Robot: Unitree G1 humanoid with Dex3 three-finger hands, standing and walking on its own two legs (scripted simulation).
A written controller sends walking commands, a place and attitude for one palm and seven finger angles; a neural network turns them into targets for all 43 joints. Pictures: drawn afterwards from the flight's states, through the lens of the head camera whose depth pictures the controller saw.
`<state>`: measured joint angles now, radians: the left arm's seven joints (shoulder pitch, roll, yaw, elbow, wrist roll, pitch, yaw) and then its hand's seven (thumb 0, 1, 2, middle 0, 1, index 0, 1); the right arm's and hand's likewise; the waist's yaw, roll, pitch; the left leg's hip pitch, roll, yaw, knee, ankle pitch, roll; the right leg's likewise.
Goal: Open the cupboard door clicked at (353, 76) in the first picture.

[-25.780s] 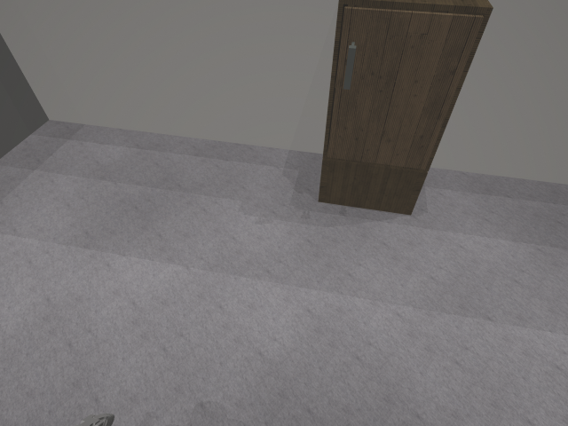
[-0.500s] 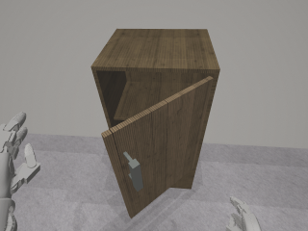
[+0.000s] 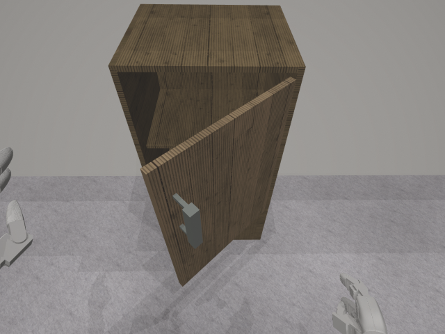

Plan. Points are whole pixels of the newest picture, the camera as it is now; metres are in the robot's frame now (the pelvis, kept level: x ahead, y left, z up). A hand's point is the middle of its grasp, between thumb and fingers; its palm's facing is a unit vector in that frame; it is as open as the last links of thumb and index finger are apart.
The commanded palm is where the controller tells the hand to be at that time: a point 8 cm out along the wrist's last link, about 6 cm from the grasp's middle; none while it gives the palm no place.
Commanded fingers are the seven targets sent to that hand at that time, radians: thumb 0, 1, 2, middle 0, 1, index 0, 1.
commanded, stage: step back with the hand held close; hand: left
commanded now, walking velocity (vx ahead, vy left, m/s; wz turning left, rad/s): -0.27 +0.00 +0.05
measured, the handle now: (187, 220) +0.35 +0.10 -0.04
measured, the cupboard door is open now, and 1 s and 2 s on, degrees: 43 43 43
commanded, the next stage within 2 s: stop stepping back and stand still in 0.84 s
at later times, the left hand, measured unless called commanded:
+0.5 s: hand out of the picture +0.13 +0.27 +0.16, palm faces +0.48 -0.77 -0.43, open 7.4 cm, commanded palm +0.06 +0.32 +0.18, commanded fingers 0.00 0.90 0.90 -0.20 -0.30 -0.20 -0.30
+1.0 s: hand out of the picture +0.07 +0.23 +0.16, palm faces +0.26 -0.84 -0.47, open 7.4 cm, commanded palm +0.00 +0.29 +0.18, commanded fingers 0.00 0.90 0.90 -0.20 -0.30 -0.20 -0.30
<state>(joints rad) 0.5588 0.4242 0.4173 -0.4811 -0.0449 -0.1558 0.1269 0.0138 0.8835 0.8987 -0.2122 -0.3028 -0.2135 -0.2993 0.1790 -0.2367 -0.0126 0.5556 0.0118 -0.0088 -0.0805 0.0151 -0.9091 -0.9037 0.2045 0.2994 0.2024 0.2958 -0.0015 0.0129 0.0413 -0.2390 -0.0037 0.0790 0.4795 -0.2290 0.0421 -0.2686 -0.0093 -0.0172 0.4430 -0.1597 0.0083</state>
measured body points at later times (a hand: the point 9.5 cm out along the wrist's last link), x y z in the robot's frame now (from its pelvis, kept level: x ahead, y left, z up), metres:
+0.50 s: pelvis -0.07 +0.01 -0.02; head -0.04 +0.03 +0.43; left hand +0.10 +0.31 +0.18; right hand +0.12 -0.23 -0.10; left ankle +0.02 +0.09 -0.73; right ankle +0.04 -0.12 -0.74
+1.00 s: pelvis -0.15 -0.01 -0.01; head -0.12 +0.02 +0.43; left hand +0.05 +0.27 +0.19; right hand +0.03 -0.24 -0.08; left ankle +0.02 +0.09 -0.74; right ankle -0.24 -0.14 -0.74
